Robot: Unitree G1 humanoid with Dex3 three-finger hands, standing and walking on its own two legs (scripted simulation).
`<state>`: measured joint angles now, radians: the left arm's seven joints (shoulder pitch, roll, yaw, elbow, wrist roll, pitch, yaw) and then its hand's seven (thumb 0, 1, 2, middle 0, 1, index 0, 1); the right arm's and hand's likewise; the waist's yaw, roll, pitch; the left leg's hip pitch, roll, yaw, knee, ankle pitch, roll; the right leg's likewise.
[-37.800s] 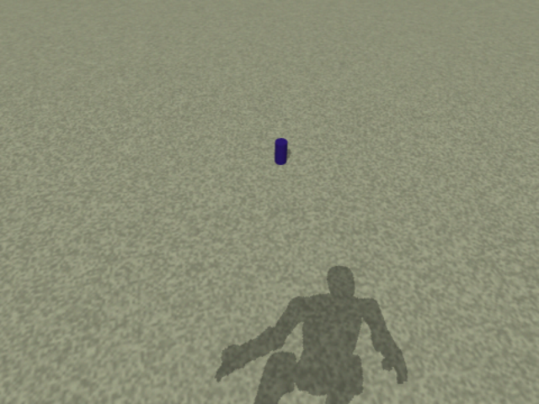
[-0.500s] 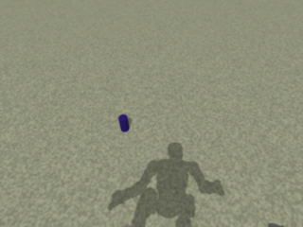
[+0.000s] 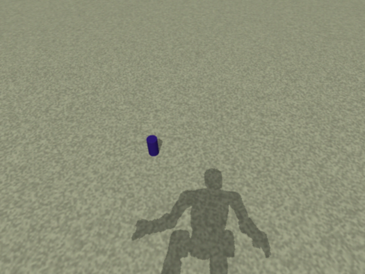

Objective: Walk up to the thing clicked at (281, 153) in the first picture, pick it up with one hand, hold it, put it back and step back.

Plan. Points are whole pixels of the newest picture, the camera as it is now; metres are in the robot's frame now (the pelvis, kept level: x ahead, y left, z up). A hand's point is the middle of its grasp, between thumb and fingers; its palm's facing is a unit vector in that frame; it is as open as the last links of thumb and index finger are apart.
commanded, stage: step back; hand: left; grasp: from the side
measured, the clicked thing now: (152, 145) +1.03 +0.23 -0.69
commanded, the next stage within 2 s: stand in 0.52 s
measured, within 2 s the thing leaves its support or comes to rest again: neither
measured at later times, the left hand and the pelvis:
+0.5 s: hand out of the picture +0.13 +0.30 -0.14, palm faces +0.05 -0.93 -0.36, open 7.4 cm; pelvis +0.03 +0.03 +0.01, yaw +2 degrees
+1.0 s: hand out of the picture +0.07 +0.28 -0.14, palm faces +0.01 -0.94 -0.33, open 7.4 cm; pelvis +0.01 +0.03 +0.02, yaw +2 degrees
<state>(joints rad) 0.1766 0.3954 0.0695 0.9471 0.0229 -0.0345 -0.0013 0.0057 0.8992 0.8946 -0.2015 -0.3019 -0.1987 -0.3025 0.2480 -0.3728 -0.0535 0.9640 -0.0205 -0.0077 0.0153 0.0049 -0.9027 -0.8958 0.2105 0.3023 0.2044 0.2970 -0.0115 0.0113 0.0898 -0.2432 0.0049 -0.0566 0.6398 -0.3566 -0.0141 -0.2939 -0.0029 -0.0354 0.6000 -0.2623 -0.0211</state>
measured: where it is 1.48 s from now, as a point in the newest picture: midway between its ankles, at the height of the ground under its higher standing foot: outside the picture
